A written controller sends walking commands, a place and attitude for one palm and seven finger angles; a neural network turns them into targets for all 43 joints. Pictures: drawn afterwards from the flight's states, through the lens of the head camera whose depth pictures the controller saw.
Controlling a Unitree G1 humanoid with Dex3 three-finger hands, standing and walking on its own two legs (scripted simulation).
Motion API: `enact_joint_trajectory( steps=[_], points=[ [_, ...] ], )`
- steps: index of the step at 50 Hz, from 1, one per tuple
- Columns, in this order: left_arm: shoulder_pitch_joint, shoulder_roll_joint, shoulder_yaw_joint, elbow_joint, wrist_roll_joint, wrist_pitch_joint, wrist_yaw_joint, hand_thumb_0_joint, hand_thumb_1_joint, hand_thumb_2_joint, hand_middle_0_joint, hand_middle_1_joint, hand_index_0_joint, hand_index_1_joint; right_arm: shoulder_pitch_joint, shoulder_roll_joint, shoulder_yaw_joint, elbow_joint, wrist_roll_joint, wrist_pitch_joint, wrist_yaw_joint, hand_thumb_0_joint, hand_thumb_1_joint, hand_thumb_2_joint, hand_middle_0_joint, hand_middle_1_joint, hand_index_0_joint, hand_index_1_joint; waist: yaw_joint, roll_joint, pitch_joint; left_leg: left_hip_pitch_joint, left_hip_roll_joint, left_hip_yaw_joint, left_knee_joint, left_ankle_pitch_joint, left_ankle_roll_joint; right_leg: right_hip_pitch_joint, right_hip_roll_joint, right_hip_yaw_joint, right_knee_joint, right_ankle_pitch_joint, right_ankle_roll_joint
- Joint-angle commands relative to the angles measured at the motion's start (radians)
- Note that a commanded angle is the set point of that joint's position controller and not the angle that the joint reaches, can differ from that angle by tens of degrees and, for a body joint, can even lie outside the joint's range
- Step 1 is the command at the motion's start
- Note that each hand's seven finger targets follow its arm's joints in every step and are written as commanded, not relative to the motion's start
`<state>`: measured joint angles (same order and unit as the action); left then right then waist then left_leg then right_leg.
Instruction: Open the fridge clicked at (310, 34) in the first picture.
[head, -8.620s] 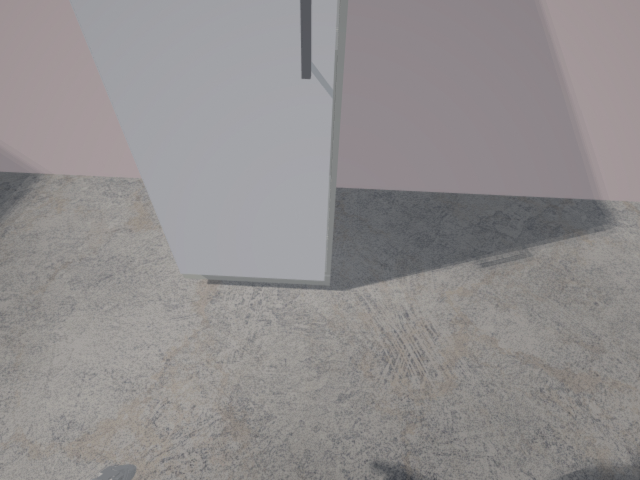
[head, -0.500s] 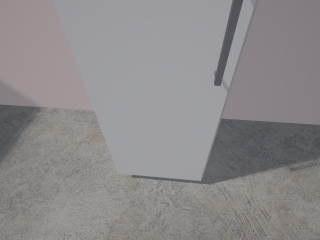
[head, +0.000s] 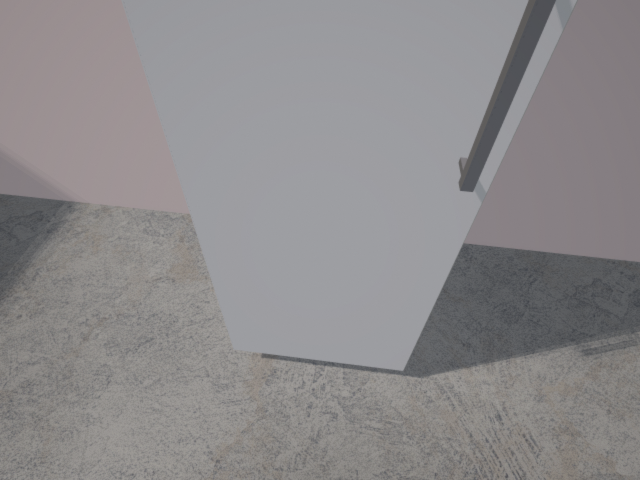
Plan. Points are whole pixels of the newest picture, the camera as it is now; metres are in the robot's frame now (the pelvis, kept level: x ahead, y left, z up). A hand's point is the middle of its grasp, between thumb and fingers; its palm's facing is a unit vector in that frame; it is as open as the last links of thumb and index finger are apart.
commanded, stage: come to a stop and stand still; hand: right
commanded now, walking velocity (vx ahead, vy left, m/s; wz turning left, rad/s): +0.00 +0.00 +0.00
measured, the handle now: (500, 85) +0.52 -0.18 +0.25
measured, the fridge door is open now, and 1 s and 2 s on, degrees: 0 0 0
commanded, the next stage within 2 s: look again from close up in 0.14 s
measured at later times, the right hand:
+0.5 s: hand out of the picture -0.03 -0.20 -0.18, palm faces +0.02 +0.98 -0.20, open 7.4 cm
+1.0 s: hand out of the picture -0.02 -0.19 -0.17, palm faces +0.00 +0.98 -0.20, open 7.3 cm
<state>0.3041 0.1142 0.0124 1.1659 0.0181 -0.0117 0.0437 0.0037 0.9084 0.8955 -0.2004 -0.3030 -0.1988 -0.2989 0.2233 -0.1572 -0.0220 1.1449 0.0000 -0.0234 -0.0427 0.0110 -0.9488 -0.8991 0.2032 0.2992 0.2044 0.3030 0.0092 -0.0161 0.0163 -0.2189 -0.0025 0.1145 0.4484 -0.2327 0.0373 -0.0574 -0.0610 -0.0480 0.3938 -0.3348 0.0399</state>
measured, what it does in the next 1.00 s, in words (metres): stands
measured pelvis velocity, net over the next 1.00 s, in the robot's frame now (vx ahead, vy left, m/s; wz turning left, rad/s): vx -0.02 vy -0.02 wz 0.03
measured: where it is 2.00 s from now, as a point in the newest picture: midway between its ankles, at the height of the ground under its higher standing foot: outside the picture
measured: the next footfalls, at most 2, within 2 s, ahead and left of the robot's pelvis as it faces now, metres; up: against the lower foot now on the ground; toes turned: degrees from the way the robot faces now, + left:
left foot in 1.62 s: +0.18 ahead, +0.09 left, +0.00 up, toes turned +0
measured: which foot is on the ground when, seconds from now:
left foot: down 0.00-1.00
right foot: down 0.00-1.00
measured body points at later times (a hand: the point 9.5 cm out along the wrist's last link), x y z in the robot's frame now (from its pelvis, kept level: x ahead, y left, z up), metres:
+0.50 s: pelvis -0.03 -0.03 +0.00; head -0.03 -0.01 +0.45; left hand -0.03 +0.19 -0.17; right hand -0.03 -0.25 -0.16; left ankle +0.00 +0.09 -0.74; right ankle -0.07 -0.13 -0.74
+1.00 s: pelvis -0.02 -0.02 +0.00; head -0.01 -0.01 +0.45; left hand -0.06 +0.19 -0.17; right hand -0.02 -0.25 -0.16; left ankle +0.00 +0.09 -0.74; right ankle -0.07 -0.13 -0.74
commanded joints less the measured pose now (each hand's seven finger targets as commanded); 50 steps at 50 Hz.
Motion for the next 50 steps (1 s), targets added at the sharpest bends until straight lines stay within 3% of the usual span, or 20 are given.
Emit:
enact_joint_trajectory(
  steps=[1, 6, 11, 12, 13, 14, 15, 16, 17, 18, 19, 21, 22, 27, 37, 40, 50],
  points=[
    [0.094, 0.070, 0.007, -0.009, -0.005, -0.006, 0.008, 0.000, 0.900, 0.900, -0.200, -0.300, -0.200, -0.300, 0.082, -0.078, -0.005, -0.013, -0.004, -0.003, 0.001, 0.000, -0.900, -0.900, 0.200, 0.300, 0.200, 0.300, -0.012, -0.005, 0.000, 0.138, 0.137, -0.116, -0.046, 0.454, -0.003, -0.091, -0.068, 0.025, -0.042, 0.322, -0.027],
    [0.081, 0.082, 0.006, -0.016, -0.005, -0.004, 0.008, 0.000, 0.900, 0.900, -0.200, -0.300, -0.200, -0.300, 0.084, -0.084, -0.001, -0.009, -0.004, -0.003, 0.002, 0.000, -0.900, -0.900, 0.200, 0.300, 0.200, 0.300, -0.012, 0.000, 0.006, 0.130, 0.137, -0.121, -0.065, 0.440, -0.003, -0.072, -0.068, 0.025, -0.048, 0.305, -0.028],
    [0.074, 0.093, 0.005, -0.020, -0.006, -0.001, 0.007, 0.000, 0.900, 0.900, -0.200, -0.300, -0.200, -0.300, 0.082, -0.084, 0.002, -0.007, -0.005, -0.001, 0.003, 0.000, -0.900, -0.900, 0.200, 0.300, 0.200, 0.300, -0.010, 0.008, 0.042, 0.107, 0.130, -0.127, -0.095, 0.346, -0.005, -0.079, -0.066, 0.026, -0.067, 0.240, -0.030],
    [-0.038, 0.147, 0.017, -0.091, -0.014, -0.014, -0.008, 0.000, 0.900, 0.900, -0.200, -0.300, -0.200, -0.300, 0.199, -0.126, -0.007, 0.030, -0.015, -0.019, -0.039, 0.000, -0.900, -0.900, 0.200, 0.300, 0.200, 0.300, -0.062, 0.067, 0.106, 0.097, 0.182, -0.187, -0.039, 0.752, -0.052, -0.223, -0.048, -0.035, 0.163, 0.155, -0.017],
    [0.024, 0.085, 0.013, -0.132, -0.015, 0.000, -0.009, 0.000, 0.900, 0.900, -0.200, -0.300, -0.200, -0.300, 0.189, -0.159, -0.012, -0.017, -0.017, -0.031, -0.031, 0.000, -0.900, -0.900, 0.200, 0.300, 0.200, 0.300, -0.010, 0.066, -0.004, 0.130, 0.254, -0.259, -0.070, 0.647, 0.002, -0.217, -0.019, 0.019, 0.183, -0.085, -0.034],
    [0.044, 0.075, 0.014, -0.134, -0.007, 0.003, -0.012, 0.000, 0.900, 0.900, -0.200, -0.300, -0.200, -0.300, 0.132, -0.164, -0.018, -0.039, -0.022, -0.036, -0.019, 0.000, -0.900, -0.900, 0.200, 0.300, 0.200, 0.300, 0.005, -0.008, -0.021, 0.117, 0.263, -0.251, -0.069, 0.576, 0.051, -0.186, -0.017, 0.009, 0.150, -0.069, -0.037],
    [0.070, 0.073, 0.012, -0.120, -0.008, -0.002, -0.015, 0.000, 0.900, 0.900, -0.200, -0.300, -0.200, -0.300, 0.098, -0.143, -0.006, -0.041, -0.019, -0.034, -0.011, 0.000, -0.900, -0.900, 0.200, 0.300, 0.200, 0.300, 0.023, 0.000, -0.028, 0.029, 0.234, -0.211, -0.083, 0.322, 0.062, -0.121, -0.018, 0.006, 0.094, -0.021, -0.037],
    [0.108, 0.082, 0.008, -0.114, -0.002, -0.007, -0.018, 0.000, 0.900, 0.900, -0.200, -0.300, -0.200, -0.300, 0.075, -0.116, -0.002, -0.055, -0.017, -0.029, -0.005, 0.000, -0.900, -0.900, 0.200, 0.300, 0.200, 0.300, 0.034, 0.003, -0.024, -0.024, 0.181, -0.177, -0.070, 0.100, 0.048, -0.097, -0.016, 0.034, 0.059, 0.040, -0.043],
    [0.127, 0.100, 0.008, -0.118, 0.003, -0.012, -0.019, 0.000, 0.900, 0.900, -0.200, -0.300, -0.200, -0.300, 0.066, -0.095, -0.002, -0.065, -0.013, -0.023, -0.002, 0.000, -0.900, -0.900, 0.200, 0.300, 0.200, 0.300, 0.032, -0.009, -0.014, -0.037, 0.137, -0.150, -0.052, -0.014, 0.030, -0.121, -0.043, 0.054, 0.032, 0.067, -0.056],
    [0.106, 0.107, 0.006, -0.123, 0.003, -0.015, -0.020, 0.000, 0.900, 0.900, -0.200, -0.300, -0.200, -0.300, 0.063, -0.085, 0.002, -0.069, -0.014, -0.015, 0.001, 0.000, -0.900, -0.900, 0.200, 0.300, 0.200, 0.300, 0.017, -0.041, 0.021, -0.033, 0.115, -0.137, -0.044, -0.043, 0.018, -0.165, -0.057, 0.070, -0.001, 0.071, -0.063],
    [0.093, 0.105, 0.004, -0.132, 0.004, -0.019, -0.019, 0.000, 0.900, 0.900, -0.200, -0.300, -0.200, -0.300, 0.063, -0.083, 0.004, -0.071, -0.016, -0.008, 0.003, 0.000, -0.900, -0.900, 0.200, 0.300, 0.200, 0.300, 0.007, -0.070, 0.050, -0.022, 0.101, -0.122, -0.022, -0.040, 0.010, -0.202, -0.069, 0.086, -0.036, 0.060, -0.069],
    [0.073, 0.119, -0.002, -0.145, 0.003, -0.024, -0.016, 0.000, 0.900, 0.900, -0.200, -0.300, -0.200, -0.300, 0.085, -0.068, 0.010, -0.064, -0.014, -0.006, 0.008, 0.000, -0.900, -0.900, 0.200, 0.300, 0.200, 0.300, -0.010, -0.047, 0.079, 0.010, 0.093, -0.111, -0.001, 0.015, 0.003, -0.240, -0.071, 0.101, -0.066, 0.077, -0.075],
    [0.074, 0.121, -0.003, -0.148, 0.000, -0.027, -0.014, 0.000, 0.900, 0.900, -0.200, -0.300, -0.200, -0.300, 0.089, -0.066, 0.012, -0.059, -0.014, -0.006, 0.009, 0.000, -0.900, -0.900, 0.200, 0.300, 0.200, 0.300, -0.011, -0.018, 0.089, 0.016, 0.094, -0.114, 0.000, 0.038, 0.002, -0.241, -0.067, 0.099, -0.073, 0.090, -0.076],
    [0.088, 0.127, -0.011, -0.137, 0.000, -0.028, -0.011, 0.000, 0.900, 0.900, -0.200, -0.300, -0.200, -0.300, 0.102, -0.069, 0.015, -0.054, -0.012, 0.000, 0.011, 0.000, -0.900, -0.900, 0.200, 0.300, 0.200, 0.300, -0.018, -0.014, 0.126, 0.017, 0.098, -0.115, -0.003, 0.039, -0.003, -0.251, -0.056, 0.096, -0.103, 0.064, -0.077],
    [0.117, 0.108, -0.014, -0.094, -0.001, -0.029, -0.012, 0.000, 0.900, 0.900, -0.200, -0.300, -0.200, -0.300, 0.106, -0.072, 0.011, -0.054, -0.011, -0.004, 0.009, 0.000, -0.900, -0.900, 0.200, 0.300, 0.200, 0.300, -0.014, 0.033, 0.086, 0.034, 0.114, -0.128, -0.011, 0.080, -0.001, -0.206, -0.040, 0.073, -0.090, 0.097, -0.077],
    [0.115, 0.108, -0.013, -0.085, -0.002, -0.031, -0.010, 0.000, 0.900, 0.900, -0.200, -0.300, -0.200, -0.300, 0.104, -0.074, 0.009, -0.052, -0.011, -0.005, 0.008, 0.000, -0.900, -0.900, 0.200, 0.300, 0.200, 0.300, -0.015, 0.007, 0.073, 0.043, 0.115, -0.127, -0.001, 0.117, 0.000, -0.192, -0.041, 0.068, -0.080, 0.137, -0.076],
    [0.103, 0.110, -0.011, -0.066, -0.003, -0.026, -0.006, 0.000, 0.900, 0.900, -0.200, -0.300, -0.200, -0.300, 0.096, -0.084, 0.005, -0.042, -0.012, -0.006, 0.008, 0.000, -0.900, -0.900, 0.200, 0.300, 0.200, 0.300, -0.009, 0.018, 0.062, 0.043, 0.123, -0.139, -0.006, 0.176, 0.006, -0.157, -0.042, 0.047, -0.058, 0.165, -0.070]
  ],
)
